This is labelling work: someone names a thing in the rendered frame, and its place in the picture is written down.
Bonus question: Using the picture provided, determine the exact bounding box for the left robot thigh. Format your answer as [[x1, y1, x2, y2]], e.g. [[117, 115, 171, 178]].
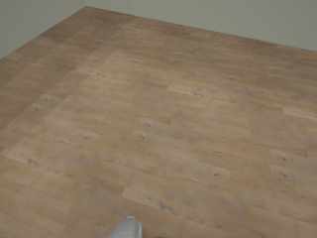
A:
[[107, 218, 143, 238]]

